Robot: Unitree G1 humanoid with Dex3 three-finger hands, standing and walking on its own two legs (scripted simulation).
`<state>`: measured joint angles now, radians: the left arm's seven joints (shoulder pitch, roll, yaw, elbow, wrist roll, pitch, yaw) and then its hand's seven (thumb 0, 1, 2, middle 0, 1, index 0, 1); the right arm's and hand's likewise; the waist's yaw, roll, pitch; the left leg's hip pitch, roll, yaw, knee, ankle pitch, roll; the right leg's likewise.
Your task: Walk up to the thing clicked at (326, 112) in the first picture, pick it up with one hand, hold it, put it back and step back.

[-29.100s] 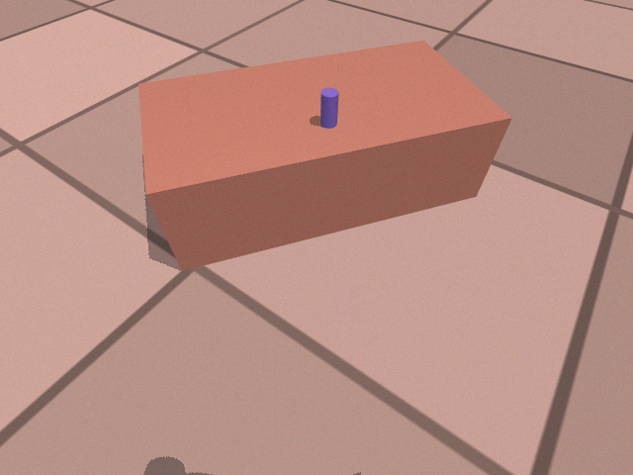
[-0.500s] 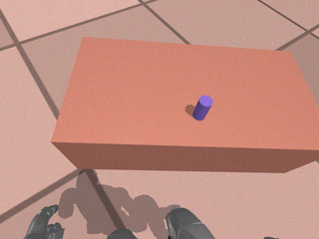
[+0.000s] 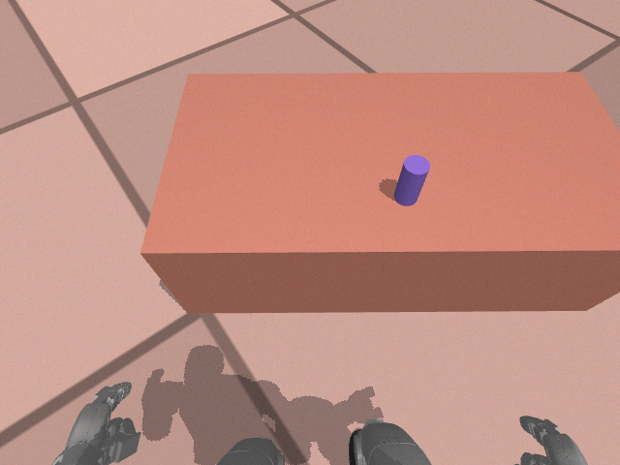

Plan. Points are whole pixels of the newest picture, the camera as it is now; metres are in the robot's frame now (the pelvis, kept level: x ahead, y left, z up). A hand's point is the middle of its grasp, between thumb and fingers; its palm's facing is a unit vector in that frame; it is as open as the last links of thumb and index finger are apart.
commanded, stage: step back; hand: right
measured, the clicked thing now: (410, 181) +0.72 -0.24 -0.27
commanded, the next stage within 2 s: none
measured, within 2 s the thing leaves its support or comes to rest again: neither
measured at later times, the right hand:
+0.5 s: hand out of the picture -0.04 -0.31 -0.14, palm faces +0.07 +0.90 -0.43, open 7.4 cm
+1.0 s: hand out of the picture -0.22 -0.31 -0.13, palm faces -0.05 +0.90 -0.44, open 7.4 cm
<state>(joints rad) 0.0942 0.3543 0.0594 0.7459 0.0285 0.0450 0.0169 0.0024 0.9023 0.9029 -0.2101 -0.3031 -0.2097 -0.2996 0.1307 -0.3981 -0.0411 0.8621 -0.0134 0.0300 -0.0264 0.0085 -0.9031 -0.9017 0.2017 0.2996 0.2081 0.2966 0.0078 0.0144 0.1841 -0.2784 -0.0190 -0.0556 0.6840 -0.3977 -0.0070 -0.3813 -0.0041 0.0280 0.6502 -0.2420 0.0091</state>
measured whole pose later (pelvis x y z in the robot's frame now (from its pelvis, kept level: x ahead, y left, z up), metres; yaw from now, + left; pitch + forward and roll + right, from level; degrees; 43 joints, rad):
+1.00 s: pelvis -0.30 -0.04 +0.01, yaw -2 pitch -1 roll -1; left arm 0.12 0.38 0.07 0.78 0.02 0.09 0.00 0.00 0.91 0.90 -0.21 -0.30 -0.21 -0.30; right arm 0.19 -0.36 -0.03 0.84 -0.05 0.02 -0.02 0.01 -0.90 -0.90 0.21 0.30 0.21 0.30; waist 0.01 -0.05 0.16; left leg -0.34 0.02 -0.02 0.61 -0.26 0.01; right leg -0.48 0.10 0.15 1.21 -0.51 -0.01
